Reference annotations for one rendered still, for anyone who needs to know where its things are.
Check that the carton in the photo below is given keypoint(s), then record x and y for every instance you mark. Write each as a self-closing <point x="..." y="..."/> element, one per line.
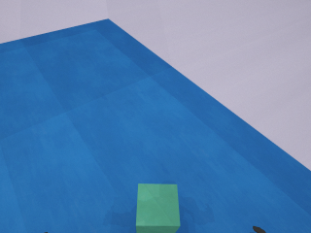
<point x="157" y="208"/>

